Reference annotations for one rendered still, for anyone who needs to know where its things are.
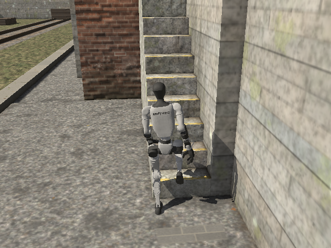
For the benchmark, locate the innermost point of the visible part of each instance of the stairs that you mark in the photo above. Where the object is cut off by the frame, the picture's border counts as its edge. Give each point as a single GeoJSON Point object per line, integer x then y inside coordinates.
{"type": "Point", "coordinates": [165, 56]}

